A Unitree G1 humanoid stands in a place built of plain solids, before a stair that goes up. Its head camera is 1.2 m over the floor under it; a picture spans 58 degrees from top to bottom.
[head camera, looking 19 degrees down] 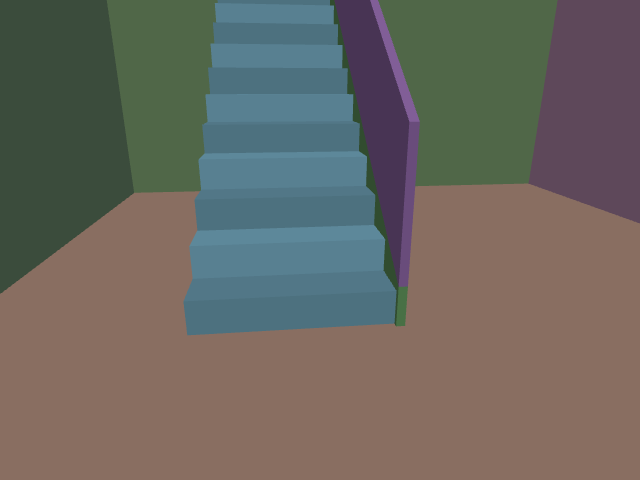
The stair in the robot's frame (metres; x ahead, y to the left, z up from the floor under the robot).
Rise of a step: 0.20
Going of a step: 0.28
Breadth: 1.11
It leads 6 degrees to the left of straight ahead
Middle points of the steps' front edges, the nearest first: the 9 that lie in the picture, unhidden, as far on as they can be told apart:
2.02 0.14 0.20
2.30 0.17 0.39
2.58 0.20 0.59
2.86 0.23 0.79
3.13 0.26 0.98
3.41 0.29 1.18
3.69 0.32 1.37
3.96 0.35 1.57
4.24 0.38 1.77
